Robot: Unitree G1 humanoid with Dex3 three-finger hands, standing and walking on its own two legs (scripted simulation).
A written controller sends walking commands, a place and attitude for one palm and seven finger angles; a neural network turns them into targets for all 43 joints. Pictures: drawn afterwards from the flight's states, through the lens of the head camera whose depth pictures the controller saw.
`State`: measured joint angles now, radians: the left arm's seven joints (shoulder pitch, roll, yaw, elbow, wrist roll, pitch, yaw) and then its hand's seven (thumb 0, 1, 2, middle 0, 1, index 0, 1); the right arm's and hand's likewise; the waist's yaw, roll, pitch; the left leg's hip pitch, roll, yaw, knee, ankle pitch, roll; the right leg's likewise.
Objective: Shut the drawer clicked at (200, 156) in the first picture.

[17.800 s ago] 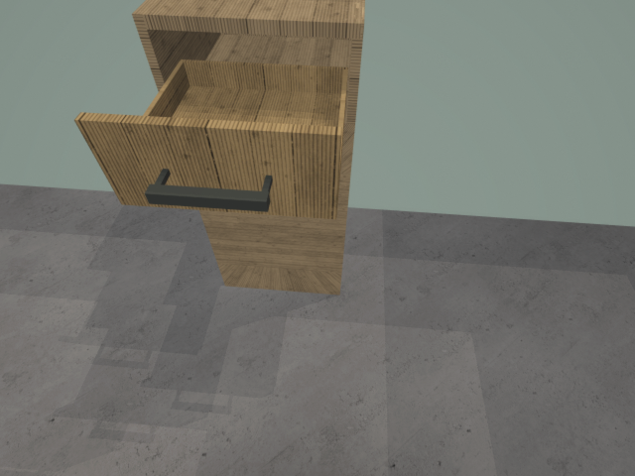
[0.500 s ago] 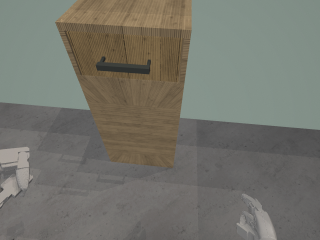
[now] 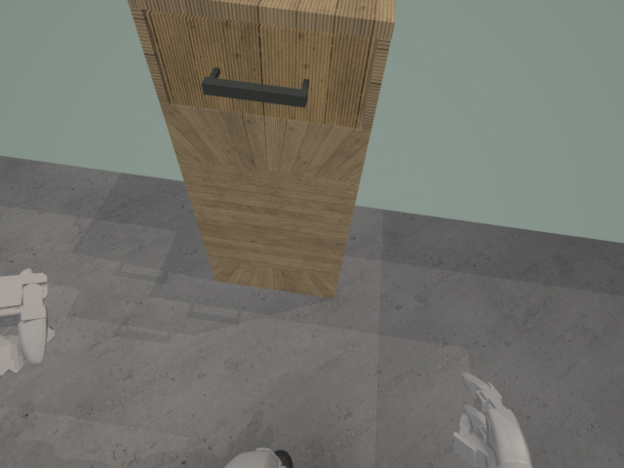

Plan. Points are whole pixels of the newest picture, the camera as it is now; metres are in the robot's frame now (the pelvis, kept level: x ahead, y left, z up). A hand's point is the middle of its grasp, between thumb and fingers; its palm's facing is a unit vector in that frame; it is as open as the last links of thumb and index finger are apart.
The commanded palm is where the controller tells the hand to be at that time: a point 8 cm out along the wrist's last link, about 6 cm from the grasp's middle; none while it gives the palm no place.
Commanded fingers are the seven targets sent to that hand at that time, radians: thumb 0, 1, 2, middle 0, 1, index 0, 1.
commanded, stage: step back with the hand held close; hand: left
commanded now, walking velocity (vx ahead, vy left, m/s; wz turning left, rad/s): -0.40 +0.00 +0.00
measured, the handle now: (257, 85) +0.70 +0.16 +0.08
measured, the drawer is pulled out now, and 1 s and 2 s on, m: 0.00 0.00 0.00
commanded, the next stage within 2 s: stop stepping back and stand still in 0.32 s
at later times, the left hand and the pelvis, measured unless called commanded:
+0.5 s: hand out of the picture +0.08 +0.23 +0.18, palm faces +0.27 -0.82 -0.50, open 3.2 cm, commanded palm +0.02 +0.27 +0.19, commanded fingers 0.00 0.90 0.90 -1.40 -1.60 -1.40 -1.60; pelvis -0.11 -0.01 +0.01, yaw -1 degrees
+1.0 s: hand out of the picture +0.01 +0.23 +0.17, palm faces +0.39 -0.81 -0.44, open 3.2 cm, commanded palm -0.05 +0.27 +0.19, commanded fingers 0.00 0.90 0.90 -1.40 -1.60 -1.40 -1.60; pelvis -0.18 -0.01 +0.01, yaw +0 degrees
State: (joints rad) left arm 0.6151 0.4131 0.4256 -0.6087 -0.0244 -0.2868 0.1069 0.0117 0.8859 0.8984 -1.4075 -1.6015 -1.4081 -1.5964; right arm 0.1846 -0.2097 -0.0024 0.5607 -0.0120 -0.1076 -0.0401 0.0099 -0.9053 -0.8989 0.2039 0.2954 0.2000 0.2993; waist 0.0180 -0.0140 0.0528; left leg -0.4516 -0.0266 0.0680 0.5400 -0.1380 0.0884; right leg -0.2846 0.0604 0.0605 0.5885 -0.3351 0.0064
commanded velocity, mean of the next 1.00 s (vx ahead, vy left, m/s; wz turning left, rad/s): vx -0.04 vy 0.00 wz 0.00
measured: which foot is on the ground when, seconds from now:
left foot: down 0.00-0.12, up 0.14-0.30, down 0.32-0.56, up 0.58-0.72, down 0.74-1.00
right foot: down 0.00-0.34, up 0.36-0.54, down 0.56-1.00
